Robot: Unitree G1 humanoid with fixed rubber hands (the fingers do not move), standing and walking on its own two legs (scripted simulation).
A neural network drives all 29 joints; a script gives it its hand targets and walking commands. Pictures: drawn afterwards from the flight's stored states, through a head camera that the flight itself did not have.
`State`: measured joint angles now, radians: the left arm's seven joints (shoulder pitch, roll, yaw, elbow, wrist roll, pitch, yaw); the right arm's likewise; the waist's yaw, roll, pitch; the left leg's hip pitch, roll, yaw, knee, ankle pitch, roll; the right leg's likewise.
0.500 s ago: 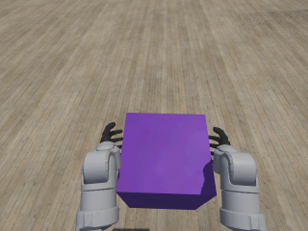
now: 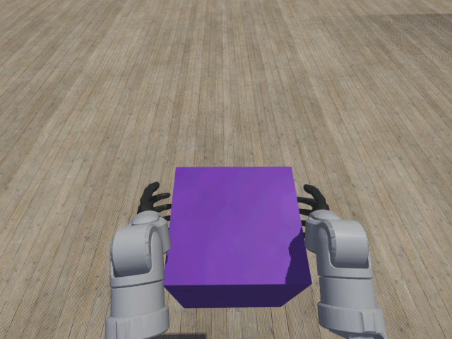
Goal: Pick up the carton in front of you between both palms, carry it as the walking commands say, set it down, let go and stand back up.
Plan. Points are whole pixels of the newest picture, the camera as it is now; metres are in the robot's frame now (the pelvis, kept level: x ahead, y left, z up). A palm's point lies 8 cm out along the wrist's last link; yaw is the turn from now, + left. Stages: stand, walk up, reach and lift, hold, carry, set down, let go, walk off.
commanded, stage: carry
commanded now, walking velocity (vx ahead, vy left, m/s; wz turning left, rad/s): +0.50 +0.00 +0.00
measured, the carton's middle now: (233, 243) +0.31 +0.01 -0.03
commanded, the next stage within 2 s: none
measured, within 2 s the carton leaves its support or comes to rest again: neither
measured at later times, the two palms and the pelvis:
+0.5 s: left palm (183, 123) +0.57 +0.12 +0.06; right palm (302, 127) +0.56 -0.17 +0.05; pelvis +0.27 -0.03 +0.00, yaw +3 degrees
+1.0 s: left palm (176, 110) +0.65 +0.14 +0.04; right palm (284, 112) +0.65 -0.14 +0.03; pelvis +0.36 -0.01 -0.01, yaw +2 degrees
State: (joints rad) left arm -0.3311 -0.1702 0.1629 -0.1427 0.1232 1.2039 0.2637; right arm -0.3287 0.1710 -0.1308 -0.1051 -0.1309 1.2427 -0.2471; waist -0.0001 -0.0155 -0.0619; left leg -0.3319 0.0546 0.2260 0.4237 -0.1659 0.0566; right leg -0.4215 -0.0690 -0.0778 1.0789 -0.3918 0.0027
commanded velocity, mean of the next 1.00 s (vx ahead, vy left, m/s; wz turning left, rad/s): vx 0.06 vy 0.00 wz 0.00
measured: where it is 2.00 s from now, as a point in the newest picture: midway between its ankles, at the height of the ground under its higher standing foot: (232, 324)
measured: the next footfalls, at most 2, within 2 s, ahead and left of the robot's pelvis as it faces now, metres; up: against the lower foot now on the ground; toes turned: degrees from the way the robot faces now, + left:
right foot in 0.28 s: +0.37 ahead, -0.12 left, +0.00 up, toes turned +15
left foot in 0.54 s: +0.34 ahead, +0.10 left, +0.00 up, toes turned +1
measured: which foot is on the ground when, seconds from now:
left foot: down 0.00-0.30, up 0.32-0.52, down 0.54-1.00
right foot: up 0.00-0.26, down 0.28-1.00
